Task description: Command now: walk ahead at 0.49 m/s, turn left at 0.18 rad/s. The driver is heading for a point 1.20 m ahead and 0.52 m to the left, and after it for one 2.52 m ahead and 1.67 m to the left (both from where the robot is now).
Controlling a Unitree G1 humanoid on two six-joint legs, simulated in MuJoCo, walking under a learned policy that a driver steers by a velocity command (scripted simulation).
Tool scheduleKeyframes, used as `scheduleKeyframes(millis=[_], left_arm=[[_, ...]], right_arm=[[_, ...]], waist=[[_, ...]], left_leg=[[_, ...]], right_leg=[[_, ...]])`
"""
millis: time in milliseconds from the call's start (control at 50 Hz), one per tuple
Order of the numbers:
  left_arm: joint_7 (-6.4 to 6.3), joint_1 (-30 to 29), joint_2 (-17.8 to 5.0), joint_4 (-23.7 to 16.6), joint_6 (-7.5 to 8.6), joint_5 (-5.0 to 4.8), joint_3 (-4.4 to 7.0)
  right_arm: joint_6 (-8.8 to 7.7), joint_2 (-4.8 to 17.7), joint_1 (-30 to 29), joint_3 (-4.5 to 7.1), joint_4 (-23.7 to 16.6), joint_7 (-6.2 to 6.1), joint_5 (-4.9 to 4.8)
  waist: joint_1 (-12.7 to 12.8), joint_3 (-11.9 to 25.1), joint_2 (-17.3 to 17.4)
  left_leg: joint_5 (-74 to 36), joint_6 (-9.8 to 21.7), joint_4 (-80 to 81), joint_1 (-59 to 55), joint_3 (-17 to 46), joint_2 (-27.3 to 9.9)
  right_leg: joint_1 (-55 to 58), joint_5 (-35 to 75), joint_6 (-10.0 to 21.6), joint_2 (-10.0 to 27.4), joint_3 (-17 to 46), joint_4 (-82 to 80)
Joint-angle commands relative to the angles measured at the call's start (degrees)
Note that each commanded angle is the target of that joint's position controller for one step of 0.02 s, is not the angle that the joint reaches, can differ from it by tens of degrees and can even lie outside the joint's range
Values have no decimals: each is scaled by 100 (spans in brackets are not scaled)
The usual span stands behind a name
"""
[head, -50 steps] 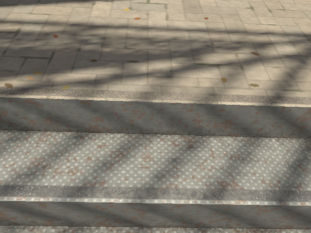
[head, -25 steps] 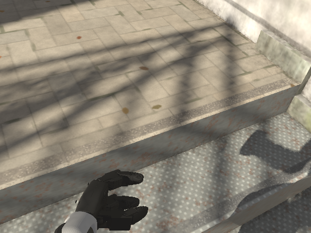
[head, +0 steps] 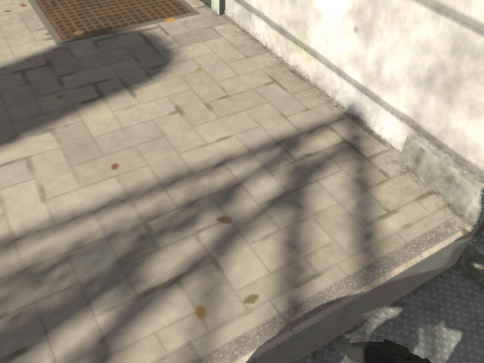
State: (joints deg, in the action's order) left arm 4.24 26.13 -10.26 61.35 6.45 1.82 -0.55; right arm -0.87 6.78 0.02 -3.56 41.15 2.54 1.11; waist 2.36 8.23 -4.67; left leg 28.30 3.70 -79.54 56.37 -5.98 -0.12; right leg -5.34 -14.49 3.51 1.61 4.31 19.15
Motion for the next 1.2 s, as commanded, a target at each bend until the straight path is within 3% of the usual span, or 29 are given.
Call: scheduleKeyframes(millis=[20,40,60,80,120,160,200,240,260,340,440,480,500,520,540,560,600,620,640,660,680,700,740,780,840,920,980,1080,1200], left_arm=[[376,901,-540,-202,103,456,167],[377,121,-449,-208,-80,332,209],[280,-497,-527,-454,-51,41,282],[89,-717,-530,-446,-55,-116,272],[-160,-1146,-429,-598,-69,17,110],[-222,-1246,-250,-669,-156,79,-8],[-138,-1385,-119,-716,-177,169,-157],[-98,-1987,-303,-1038,-118,143,-176],[-54,-2209,-482,-1100,-122,99,-147],[-29,-2516,-334,-1157,-217,278,-188],[-184,-3799,-38,-1867,-119,210,-401],[-215,-4775,38,-2335,-277,224,-447],[-143,-5359,166,-2620,-411,368,-487],[-123,-5900,430,-2939,-563,282,-580],[-32,-5579,292,-2930,-683,206,-508],[42,-5080,118,-2816,-657,155,-378],[-35,-3925,-795,-2437,-532,-16,-6],[-69,-2576,-584,-2102,-391,17,4],[-110,-1430,-808,-1791,-378,114,94],[-136,-181,-890,-1294,-410,214,55],[-231,-324,-1160,-1102,-275,266,139],[-280,-1033,-1101,-1013,-181,80,163],[-241,-1606,151,-656,-166,68,-81],[-363,-2189,809,-559,-123,43,-181],[-423,-2267,534,-527,98,184,-25],[-426,-1910,179,-517,246,416,-38],[-375,-1010,-150,-262,236,545,29],[-180,-273,-323,14,299,318,117],[-479,-72,-452,-102,81,126,356]], right_arm=[[-128,1629,1935,512,340,44,16],[-32,1890,3386,669,829,-90,366],[-193,1806,3663,624,1044,-120,397],[-285,1614,2879,629,1140,-122,280],[-308,832,1844,487,1381,-82,227],[-346,299,1213,320,1578,-72,149],[-440,305,1668,314,1875,-124,177],[-498,466,1962,310,1955,-54,462],[-541,711,1957,371,1792,-20,462],[-636,548,3286,251,2183,-15,395],[-508,150,4533,139,2831,-34,646],[-488,151,4440,114,2897,62,691],[-470,172,3820,116,2528,168,518],[-467,178,3500,108,2547,318,397],[-538,323,3359,146,2415,338,222],[-676,550,3330,146,2238,413,212],[-810,1406,3245,480,2046,418,61],[-872,1012,3551,486,2007,416,297],[-829,479,3653,424,1876,424,433],[-691,368,3355,554,2109,450,275],[-577,641,2711,710,1996,452,119],[-605,570,2696,731,2065,372,124],[-602,261,2220,651,1903,226,239],[-442,-134,1701,513,1663,189,240],[-408,35,1157,484,1362,306,97],[-574,661,402,624,1186,436,193],[-531,533,-177,593,1029,349,97],[-229,368,-885,598,808,308,146],[-279,394,-956,692,797,131,208]], waist=[[-622,1618,982],[-1445,1071,1859],[-1364,1,2218],[-957,-684,1542],[-243,-563,156],[226,-392,209],[133,-364,683],[30,-303,348],[-121,-361,461],[-631,-666,1023],[-1033,-1217,1161],[-1085,-1390,855],[-995,-1373,822],[-840,-1555,927],[-494,-1343,1096],[-308,-1215,1558],[107,-242,1481],[244,1174,923],[616,2188,-415],[958,2076,-1324],[904,478,-595],[491,-166,-274],[3,-86,906],[-482,-326,788],[-653,-462,660],[-478,-454,390],[-222,-387,302],[-66,-825,140],[-143,-951,16]], left_leg=[[-1153,1497,2713,-4823,2970,-115],[693,1830,4934,-5750,5598,-665],[2803,1214,5631,-5075,6290,-849],[2553,1026,5424,-4065,5730,-861],[1181,782,5098,-3227,4532,-719],[392,510,5153,-2639,3517,-467],[-188,538,5227,-2889,2935,-187],[-258,462,5441,-2650,2437,-14],[-417,552,5672,-2454,2271,26],[-990,1049,5690,-3911,2999,-356],[-1798,1400,5331,-6261,3789,-877],[-1503,1341,6084,-5210,3708,-764],[-1829,1516,7017,-3484,3414,-713],[-1714,1469,7772,-2118,3369,-1001],[-3418,1478,7923,-1798,2830,-941],[-6242,1443,7504,-2066,2822,-1178],[-10271,826,5905,-4379,2247,-1018],[-9884,449,4332,-3554,2283,-699],[-6711,352,2771,-1805,2379,55],[-2237,187,-237,-1279,2337,807],[-2742,220,-2203,-512,2321,526],[-2919,246,-2637,-398,2039,204],[-2892,611,-2989,-501,1768,-56],[-2596,987,-2995,-379,1767,-312],[-2460,976,-1575,-556,1472,-439],[-3121,743,-630,-308,1326,-481],[-3245,437,1130,21,1272,-646],[-2632,226,2897,-723,643,-646],[-1357,65,4414,-1348,333,-186]], right_leg=[[-2184,6820,874,292,388,2952],[-4245,1263,592,-887,1009,5039],[-5531,1416,632,-931,1680,7317],[-5849,1959,657,-757,1603,7833],[-5889,2350,699,-440,1343,8074],[-5853,2023,720,-114,1027,8099],[-6580,1518,806,-187,681,8854],[-6336,1803,762,-78,214,8021],[-5976,1824,618,-40,-136,7555],[-7209,1509,185,138,-293,8263],[-9938,-304,540,144,-248,9527],[-8936,508,469,379,-673,7681],[-6922,899,368,410,-1260,6844],[-5395,141,281,490,-954,6300],[-3984,189,195,136,-1627,6137],[-3208,111,154,-157,-1596,6313],[-2613,-670,307,-627,-1386,4680],[-155,820,890,-63,-229,4687],[1709,-529,1628,1000,2347,2828],[1135,-2685,1976,1953,4659,1197],[-589,-4091,1478,1871,4763,637],[-1563,-3844,1358,1881,3933,780],[-1971,-1821,1228,2002,2370,861],[-2340,-686,1016,1752,1359,464],[-2273,104,617,1287,-545,-160],[-1314,1418,610,1052,-1517,-655],[189,2708,628,1314,-1811,-874],[1044,3660,685,1631,-2140,-1098],[2431,4667,736,1876,-2332,-534]])
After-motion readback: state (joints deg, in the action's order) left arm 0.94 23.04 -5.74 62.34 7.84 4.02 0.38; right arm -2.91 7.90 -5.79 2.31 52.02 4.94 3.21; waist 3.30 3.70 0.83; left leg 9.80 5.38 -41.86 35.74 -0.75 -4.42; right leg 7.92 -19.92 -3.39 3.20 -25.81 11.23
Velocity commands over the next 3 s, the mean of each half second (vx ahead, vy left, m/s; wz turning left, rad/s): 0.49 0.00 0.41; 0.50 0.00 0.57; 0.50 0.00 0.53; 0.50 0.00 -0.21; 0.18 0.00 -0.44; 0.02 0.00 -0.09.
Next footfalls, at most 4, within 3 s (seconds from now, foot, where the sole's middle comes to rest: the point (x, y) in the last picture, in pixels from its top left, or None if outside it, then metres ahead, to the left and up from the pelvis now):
0.60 right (261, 300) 0.59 -0.01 -0.45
1.26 left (106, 256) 0.69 0.37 -0.45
1.76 right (112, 152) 1.07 0.45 -0.45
2.26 left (38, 127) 1.17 0.72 -0.45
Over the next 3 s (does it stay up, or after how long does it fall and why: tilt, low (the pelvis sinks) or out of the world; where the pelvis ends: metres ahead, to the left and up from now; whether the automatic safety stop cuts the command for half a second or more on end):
stays up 1.13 0.54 0.32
